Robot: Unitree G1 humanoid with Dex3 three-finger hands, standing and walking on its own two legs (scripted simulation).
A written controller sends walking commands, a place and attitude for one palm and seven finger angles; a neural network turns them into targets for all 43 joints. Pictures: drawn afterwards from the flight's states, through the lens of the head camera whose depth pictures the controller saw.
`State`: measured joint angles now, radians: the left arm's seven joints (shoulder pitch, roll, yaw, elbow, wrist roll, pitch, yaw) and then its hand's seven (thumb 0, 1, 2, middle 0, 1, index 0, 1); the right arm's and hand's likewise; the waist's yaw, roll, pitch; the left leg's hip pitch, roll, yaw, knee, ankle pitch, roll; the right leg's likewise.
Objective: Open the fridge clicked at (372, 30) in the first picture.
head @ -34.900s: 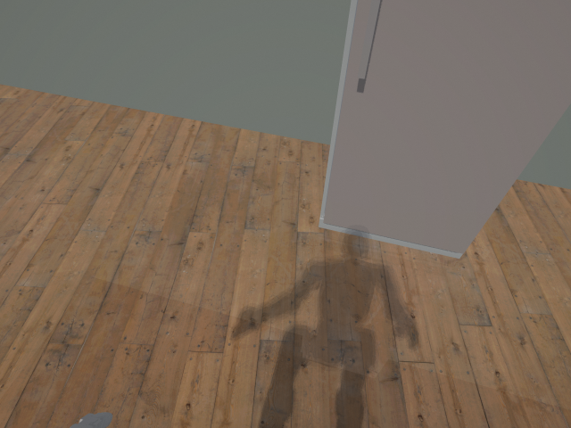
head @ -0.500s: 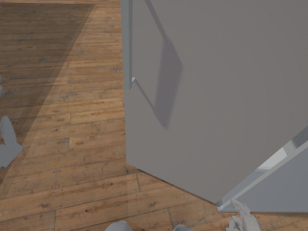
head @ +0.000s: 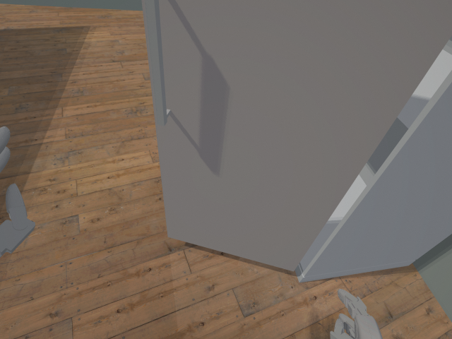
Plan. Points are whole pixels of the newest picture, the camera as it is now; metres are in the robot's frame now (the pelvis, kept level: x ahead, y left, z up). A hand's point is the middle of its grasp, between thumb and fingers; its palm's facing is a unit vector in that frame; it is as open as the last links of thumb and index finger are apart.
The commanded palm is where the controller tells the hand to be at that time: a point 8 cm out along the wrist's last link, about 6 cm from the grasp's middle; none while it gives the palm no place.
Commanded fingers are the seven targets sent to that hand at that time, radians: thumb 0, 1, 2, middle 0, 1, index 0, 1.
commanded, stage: stop stepping back and stand still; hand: left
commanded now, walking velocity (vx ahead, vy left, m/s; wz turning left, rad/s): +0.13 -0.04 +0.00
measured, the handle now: (160, 62) +0.64 +0.19 +0.18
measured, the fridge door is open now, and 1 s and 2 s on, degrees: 66 66 66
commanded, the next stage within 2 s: let the arm hang, fingers relaxed in 0.48 s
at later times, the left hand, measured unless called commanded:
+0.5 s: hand out of the picture +0.15 +0.28 +0.17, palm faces +0.53 -0.78 -0.32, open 7.4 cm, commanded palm +0.08 +0.30 +0.18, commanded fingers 0.00 0.90 0.90 -0.20 -0.30 -0.20 -0.30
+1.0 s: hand out of the picture -0.09 +0.20 -0.18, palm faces +0.12 -0.98 -0.19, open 7.0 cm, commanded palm none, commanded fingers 0.00 0.90 0.90 -0.20 -0.30 -0.20 -0.30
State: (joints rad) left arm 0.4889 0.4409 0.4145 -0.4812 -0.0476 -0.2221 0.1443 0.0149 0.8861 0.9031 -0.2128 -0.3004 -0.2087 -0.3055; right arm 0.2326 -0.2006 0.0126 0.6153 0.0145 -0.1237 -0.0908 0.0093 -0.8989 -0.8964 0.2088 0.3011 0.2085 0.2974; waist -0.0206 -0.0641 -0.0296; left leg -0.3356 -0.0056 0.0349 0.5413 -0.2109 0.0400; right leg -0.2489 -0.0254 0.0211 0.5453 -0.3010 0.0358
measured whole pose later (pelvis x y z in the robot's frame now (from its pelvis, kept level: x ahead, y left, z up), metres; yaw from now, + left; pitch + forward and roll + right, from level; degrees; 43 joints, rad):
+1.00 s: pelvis -0.05 +0.01 +0.01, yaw +6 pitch +0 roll -1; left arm 0.35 0.22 0.02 1.03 0.02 0.04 0.01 -0.02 0.99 0.90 -0.21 -0.30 -0.20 -0.30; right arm 0.34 -0.17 0.00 1.02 -0.03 0.03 -0.02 0.01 -0.90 -0.90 0.20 0.30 0.20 0.30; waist 0.00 -0.04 0.04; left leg -0.31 0.01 0.02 0.51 -0.20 0.03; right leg -0.25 -0.01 -0.08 0.46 -0.21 0.00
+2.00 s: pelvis -0.01 +0.02 +0.02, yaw +4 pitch +0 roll +0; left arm 0.10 0.34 0.01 1.14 0.01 -0.01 0.00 0.01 0.91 0.90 -0.20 -0.30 -0.20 -0.30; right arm 0.11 -0.32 -0.01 1.12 -0.01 -0.01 0.00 0.00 -0.90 -0.90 0.21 0.30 0.21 0.30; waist -0.01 0.00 0.05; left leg -0.15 -0.01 0.06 0.33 -0.18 0.03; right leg -0.11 -0.03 -0.04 0.32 -0.20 0.02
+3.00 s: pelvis +0.01 +0.01 +0.02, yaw +4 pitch -1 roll +0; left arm 0.09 0.33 0.00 1.14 0.01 -0.01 0.00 0.01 0.91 0.90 -0.20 -0.30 -0.20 -0.30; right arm 0.11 -0.32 0.00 1.13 -0.01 -0.01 -0.01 0.00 -0.90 -0.90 0.21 0.30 0.21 0.30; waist -0.01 0.00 0.04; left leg -0.10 0.00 0.06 0.29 -0.18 0.01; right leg -0.07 -0.01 -0.04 0.28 -0.20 0.00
